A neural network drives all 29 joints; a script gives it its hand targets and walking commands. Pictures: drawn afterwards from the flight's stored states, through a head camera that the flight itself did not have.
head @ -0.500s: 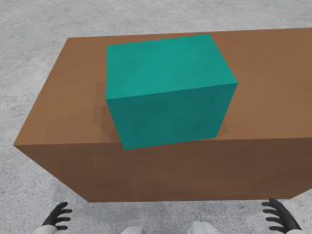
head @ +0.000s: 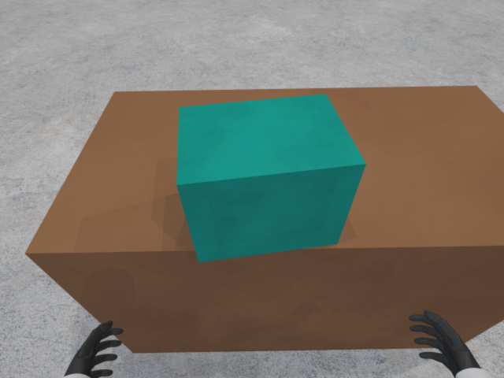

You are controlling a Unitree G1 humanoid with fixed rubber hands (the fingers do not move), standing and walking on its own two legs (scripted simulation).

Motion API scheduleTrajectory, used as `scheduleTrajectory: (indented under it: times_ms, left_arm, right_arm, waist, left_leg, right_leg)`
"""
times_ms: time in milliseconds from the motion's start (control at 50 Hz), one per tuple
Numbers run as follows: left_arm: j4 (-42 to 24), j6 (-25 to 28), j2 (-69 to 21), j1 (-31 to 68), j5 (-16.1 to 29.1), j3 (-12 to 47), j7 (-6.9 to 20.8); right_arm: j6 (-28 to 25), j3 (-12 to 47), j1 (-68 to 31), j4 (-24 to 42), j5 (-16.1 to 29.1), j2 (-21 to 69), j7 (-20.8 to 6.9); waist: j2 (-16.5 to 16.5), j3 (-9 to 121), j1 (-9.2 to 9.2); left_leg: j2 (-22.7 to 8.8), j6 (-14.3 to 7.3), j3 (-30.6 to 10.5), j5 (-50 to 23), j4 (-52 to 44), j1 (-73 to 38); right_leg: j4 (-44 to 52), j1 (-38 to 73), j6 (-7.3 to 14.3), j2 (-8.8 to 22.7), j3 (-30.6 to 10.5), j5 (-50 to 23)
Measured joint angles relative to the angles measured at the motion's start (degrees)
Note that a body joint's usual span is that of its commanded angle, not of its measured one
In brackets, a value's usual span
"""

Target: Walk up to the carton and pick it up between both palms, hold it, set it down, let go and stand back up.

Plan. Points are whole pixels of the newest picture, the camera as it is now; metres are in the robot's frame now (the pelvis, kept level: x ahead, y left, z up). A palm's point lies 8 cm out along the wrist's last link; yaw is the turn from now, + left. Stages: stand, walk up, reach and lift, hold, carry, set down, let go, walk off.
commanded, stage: reach and lift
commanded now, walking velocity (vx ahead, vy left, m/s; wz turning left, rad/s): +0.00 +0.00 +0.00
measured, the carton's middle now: (261, 178) +0.45 +0.00 +0.05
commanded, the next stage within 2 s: none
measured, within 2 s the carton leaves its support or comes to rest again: neither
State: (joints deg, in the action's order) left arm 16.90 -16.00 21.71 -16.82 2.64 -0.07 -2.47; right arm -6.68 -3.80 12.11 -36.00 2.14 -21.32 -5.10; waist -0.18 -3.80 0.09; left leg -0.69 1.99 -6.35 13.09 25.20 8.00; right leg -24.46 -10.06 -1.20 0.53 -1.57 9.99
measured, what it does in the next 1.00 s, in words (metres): stands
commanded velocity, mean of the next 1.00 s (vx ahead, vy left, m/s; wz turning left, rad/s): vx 0.00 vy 0.00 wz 0.00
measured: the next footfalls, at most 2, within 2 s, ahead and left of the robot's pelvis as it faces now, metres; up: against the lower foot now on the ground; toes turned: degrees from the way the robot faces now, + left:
none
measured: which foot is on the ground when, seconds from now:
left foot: down 0.00-1.00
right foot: down 0.00-1.00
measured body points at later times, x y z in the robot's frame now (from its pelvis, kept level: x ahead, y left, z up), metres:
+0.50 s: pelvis +0.01 -0.01 +0.00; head -0.01 -0.01 +0.45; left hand +0.20 +0.25 +0.01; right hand +0.20 -0.28 +0.00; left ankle +0.02 +0.15 -0.74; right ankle +0.04 -0.13 -0.74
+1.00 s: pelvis +0.02 +0.00 +0.01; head +0.01 +0.00 +0.46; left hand +0.22 +0.23 +0.07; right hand +0.22 -0.28 +0.05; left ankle +0.02 +0.15 -0.74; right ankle +0.04 -0.13 -0.74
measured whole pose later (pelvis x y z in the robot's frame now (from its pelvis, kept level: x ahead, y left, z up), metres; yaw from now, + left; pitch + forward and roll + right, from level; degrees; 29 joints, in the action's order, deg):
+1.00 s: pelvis +0.02 +0.00 +0.01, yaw +0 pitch -2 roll +0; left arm -16.0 -12.3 18.5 -22.9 12.8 -0.1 -8.1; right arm 0.7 -6.3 21.1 -2.3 21.6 -25.2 -8.2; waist -0.1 0.2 0.1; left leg -1.4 2.6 -6.3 11.2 19.6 6.9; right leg -19.1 -9.0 -0.7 0.3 -1.2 8.5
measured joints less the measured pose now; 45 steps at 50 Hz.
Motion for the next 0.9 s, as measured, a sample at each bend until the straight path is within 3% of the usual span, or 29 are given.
scheduleTrajectory:
  times_ms: [120,340,520,900]
  left_arm:
    - [-4.4,1.6,0.0,-0.4,0.1,0.0,-1.4]
    - [-8.8,2.0,-1.1,-0.7,4.5,0.0,-1.4]
    - [-17.3,1.7,-1.1,-2.1,6.6,0.0,-3.0]
    - [-31.6,3.7,-3.2,-6.2,9.8,0.0,-5.3]
  right_arm:
    - [1.2,-0.3,2.2,3.5,2.4,0.0,-1.7]
    - [5.3,-0.4,5.4,15.5,5.9,0.0,-1.9]
    - [8.4,-1.3,5.4,23.1,9.6,0.0,-1.9]
    - [6.8,-2.7,9.0,32.9,18.5,-3.0,-2.8]
  waist:
    - [0.0,0.8,0.01]
    - [0.1,2.3,0.00]
    - [0.1,2.3,0.00]
    - [0.1,3.0,0.00]
  left_leg:
    - [-0.2,0.0,0.0,-0.2,-0.6,-0.2]
    - [-0.5,0.0,0.0,-1.3,-2.9,-1.1]
    - [-0.6,0.0,0.0,-1.8,-4.2,-1.1]
    - [-0.7,0.6,0.1,-1.9,-5.6,-1.1]
  right_leg:
    - [0.0,0.0,-0.1,-0.1,0.1,-0.1]
    - [0.4,0.0,0.5,-0.2,0.4,0.0]
    - [3.2,0.7,0.5,-0.2,0.4,-1.1]
    - [5.3,1.1,0.5,-0.2,0.4,-1.5]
